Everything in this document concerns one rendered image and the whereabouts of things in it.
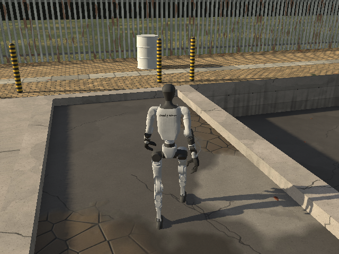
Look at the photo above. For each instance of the robot right upper arm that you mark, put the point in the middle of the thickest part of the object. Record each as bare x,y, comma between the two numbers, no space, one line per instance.
187,120

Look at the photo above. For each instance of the robot right hand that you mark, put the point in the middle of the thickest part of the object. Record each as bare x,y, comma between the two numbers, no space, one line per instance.
196,164

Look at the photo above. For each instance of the robot left hand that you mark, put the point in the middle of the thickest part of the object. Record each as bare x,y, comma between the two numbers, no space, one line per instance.
151,143

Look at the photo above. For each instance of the robot left forearm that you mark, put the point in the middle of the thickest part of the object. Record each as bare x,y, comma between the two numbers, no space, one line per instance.
146,137

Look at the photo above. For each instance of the humanoid robot head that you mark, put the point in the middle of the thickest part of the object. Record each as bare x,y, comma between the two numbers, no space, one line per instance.
168,91

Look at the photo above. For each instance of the robot left upper arm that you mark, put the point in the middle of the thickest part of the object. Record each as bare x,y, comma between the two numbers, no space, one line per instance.
150,119

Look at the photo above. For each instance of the robot right forearm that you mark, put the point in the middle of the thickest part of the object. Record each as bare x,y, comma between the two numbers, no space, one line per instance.
191,144

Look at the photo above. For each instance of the robot right foot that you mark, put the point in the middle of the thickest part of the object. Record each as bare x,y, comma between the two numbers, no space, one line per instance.
183,198

